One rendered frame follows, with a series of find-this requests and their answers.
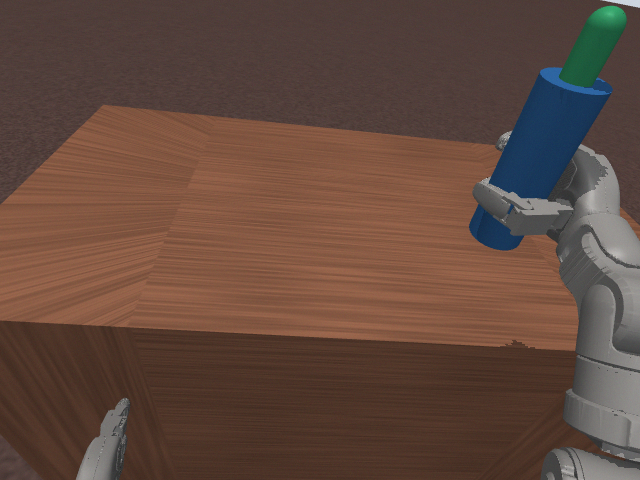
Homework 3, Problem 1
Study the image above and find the bottle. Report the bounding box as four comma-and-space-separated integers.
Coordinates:
469, 6, 627, 250

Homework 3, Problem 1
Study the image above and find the right robot hand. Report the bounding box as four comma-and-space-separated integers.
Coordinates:
472, 130, 620, 243

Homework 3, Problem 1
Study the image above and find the right robot arm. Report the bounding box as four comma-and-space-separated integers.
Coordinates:
541, 213, 640, 480

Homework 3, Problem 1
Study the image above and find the left robot hand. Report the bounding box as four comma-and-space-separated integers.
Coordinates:
76, 398, 130, 480

